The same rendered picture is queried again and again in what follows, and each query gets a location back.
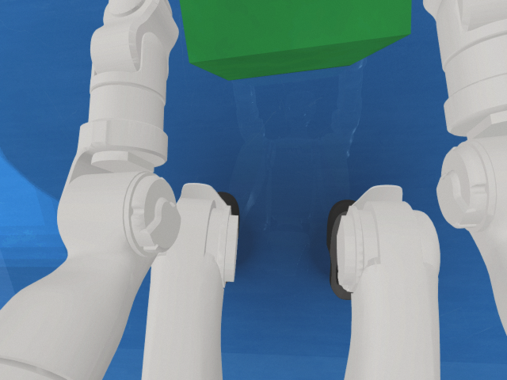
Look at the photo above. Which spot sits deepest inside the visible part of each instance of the robot right thigh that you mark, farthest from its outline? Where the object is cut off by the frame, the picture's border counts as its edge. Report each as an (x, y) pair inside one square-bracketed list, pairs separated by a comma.
[(395, 333)]

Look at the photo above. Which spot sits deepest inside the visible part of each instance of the right robot upper arm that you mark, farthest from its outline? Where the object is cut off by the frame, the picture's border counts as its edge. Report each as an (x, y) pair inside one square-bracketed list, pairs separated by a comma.
[(472, 194)]

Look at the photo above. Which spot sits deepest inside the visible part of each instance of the robot right shin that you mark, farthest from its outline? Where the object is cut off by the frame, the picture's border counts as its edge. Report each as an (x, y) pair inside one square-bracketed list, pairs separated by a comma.
[(429, 239)]

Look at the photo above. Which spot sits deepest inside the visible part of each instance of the left robot forearm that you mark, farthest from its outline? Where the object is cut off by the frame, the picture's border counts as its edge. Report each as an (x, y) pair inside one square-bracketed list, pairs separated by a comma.
[(130, 66)]

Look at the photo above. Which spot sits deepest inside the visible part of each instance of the carton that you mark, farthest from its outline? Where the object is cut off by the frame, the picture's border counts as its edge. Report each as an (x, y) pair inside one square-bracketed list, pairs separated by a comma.
[(237, 39)]

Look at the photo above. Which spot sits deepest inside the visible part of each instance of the right robot forearm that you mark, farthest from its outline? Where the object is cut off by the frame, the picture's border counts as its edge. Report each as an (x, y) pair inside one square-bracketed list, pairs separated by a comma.
[(472, 37)]

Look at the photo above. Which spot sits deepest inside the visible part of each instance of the left robot upper arm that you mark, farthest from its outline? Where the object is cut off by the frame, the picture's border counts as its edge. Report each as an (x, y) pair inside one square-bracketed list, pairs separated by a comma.
[(68, 325)]

